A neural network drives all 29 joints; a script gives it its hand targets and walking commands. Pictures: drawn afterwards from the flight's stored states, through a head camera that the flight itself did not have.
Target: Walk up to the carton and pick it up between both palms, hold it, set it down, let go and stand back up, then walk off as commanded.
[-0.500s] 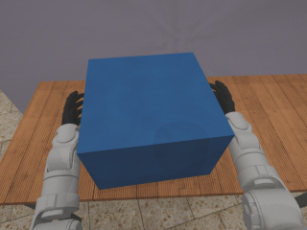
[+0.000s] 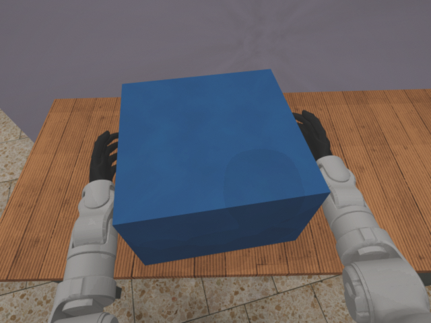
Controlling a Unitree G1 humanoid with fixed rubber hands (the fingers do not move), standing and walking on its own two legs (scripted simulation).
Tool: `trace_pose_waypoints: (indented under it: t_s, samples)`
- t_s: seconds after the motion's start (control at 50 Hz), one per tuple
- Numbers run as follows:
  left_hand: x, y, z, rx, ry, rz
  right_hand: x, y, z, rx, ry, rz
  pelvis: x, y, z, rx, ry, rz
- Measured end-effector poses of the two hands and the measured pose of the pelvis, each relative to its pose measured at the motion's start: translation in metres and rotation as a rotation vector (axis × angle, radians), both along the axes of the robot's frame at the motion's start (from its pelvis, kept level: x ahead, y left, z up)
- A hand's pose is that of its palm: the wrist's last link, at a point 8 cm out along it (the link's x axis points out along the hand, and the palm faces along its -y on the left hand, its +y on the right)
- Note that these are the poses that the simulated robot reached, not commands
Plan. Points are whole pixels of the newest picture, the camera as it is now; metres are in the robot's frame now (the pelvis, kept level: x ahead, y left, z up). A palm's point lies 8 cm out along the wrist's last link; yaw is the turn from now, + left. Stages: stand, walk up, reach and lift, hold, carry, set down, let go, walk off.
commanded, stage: set down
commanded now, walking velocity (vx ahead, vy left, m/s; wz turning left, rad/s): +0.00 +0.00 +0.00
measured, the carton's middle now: (210, 163) +0.41 +0.04 +0.02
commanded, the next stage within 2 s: none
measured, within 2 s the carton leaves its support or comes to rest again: rests again in 0.16 s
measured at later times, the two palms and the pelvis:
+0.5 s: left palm (107, 178) +0.35 +0.23 +0.04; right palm (314, 148) +0.44 -0.16 +0.04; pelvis -0.01 +0.00 +0.00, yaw +0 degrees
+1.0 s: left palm (108, 179) +0.35 +0.23 +0.04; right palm (314, 150) +0.43 -0.16 +0.04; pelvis -0.01 +0.00 +0.00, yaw +0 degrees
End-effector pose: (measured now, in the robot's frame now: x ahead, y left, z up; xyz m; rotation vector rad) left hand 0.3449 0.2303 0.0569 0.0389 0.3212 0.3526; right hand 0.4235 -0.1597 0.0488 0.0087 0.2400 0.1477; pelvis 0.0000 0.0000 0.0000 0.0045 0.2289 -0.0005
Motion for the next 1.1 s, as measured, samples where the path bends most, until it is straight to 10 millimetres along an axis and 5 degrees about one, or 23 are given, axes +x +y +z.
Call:
trace_pose_waypoints:
  t_s: [0.32,1.1]
  samples:
    - [0.006,-0.001,-0.015,0.008,-0.014,0.009,0.013,0.000,-0.006,-0.015,-0.020,0.022,-0.004,-0.001,-0.002,0.001,0.074,0.000]
    - [0.004,-0.001,-0.020,-0.003,-0.042,0.011,0.010,-0.001,-0.010,-0.022,-0.037,0.032,-0.016,-0.002,-0.002,0.003,0.067,0.000]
